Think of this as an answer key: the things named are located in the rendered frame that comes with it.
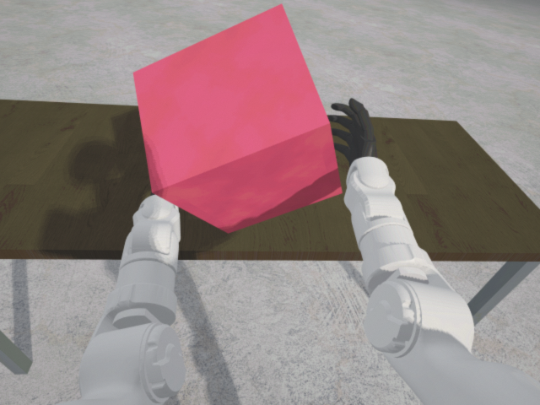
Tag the carton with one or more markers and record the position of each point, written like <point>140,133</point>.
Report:
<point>234,130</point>

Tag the table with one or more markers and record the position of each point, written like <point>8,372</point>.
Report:
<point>72,175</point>

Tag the robot right hand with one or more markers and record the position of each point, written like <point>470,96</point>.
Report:
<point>361,140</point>

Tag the left robot forearm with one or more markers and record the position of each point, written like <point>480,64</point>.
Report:
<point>145,286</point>

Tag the right robot upper arm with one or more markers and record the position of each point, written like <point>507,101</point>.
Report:
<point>426,334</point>

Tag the right robot forearm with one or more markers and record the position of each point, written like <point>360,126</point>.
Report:
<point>384,236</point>

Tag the left robot upper arm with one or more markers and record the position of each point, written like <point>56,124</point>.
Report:
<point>139,365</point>

